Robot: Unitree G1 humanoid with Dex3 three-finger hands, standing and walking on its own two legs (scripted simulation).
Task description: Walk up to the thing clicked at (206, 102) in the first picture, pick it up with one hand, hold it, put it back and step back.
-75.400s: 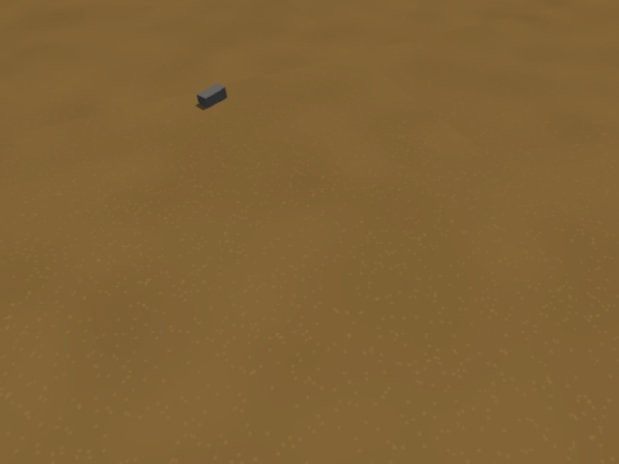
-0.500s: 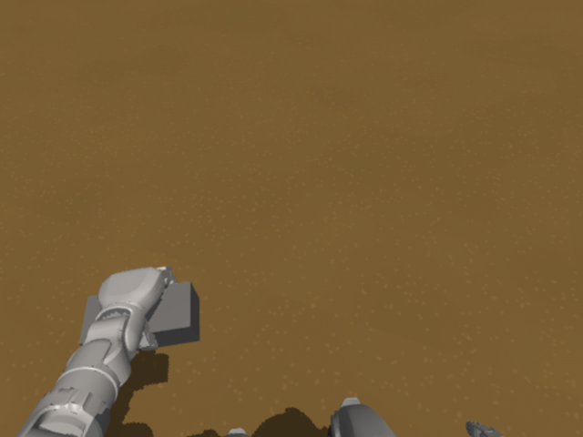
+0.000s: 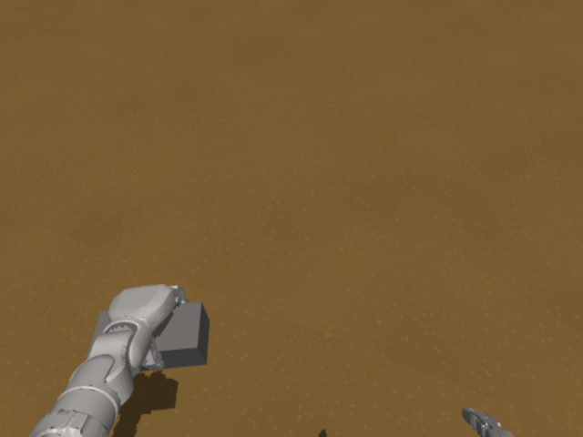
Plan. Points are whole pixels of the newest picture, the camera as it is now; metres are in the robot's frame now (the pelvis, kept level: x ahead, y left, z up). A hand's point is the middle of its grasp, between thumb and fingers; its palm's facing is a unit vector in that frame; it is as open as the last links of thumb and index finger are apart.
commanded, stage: hold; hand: left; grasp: from above
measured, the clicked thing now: (153, 337) +0.31 +0.24 -0.11
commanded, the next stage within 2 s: crouch in 1.58 s
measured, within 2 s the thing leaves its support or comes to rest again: neither
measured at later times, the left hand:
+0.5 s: hand (151, 341) +0.28 +0.21 -0.05, palm faces -0.49 -0.04 -0.87, open 10.4 cm
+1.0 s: hand (147, 341) +0.28 +0.21 -0.02, palm faces -0.47 -0.04 -0.88, open 10.4 cm
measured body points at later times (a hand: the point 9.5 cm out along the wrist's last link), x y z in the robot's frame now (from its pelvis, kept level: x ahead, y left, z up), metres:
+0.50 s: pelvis -0.01 -0.01 +0.01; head +0.01 -0.03 +0.46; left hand +0.31 +0.21 +0.00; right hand +0.11 -0.27 -0.12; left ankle -0.03 +0.12 -0.72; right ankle +0.04 -0.14 -0.72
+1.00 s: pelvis -0.01 -0.01 +0.02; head -0.01 -0.03 +0.47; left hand +0.30 +0.21 +0.03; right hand +0.13 -0.26 -0.10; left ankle -0.03 +0.12 -0.72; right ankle +0.04 -0.14 -0.72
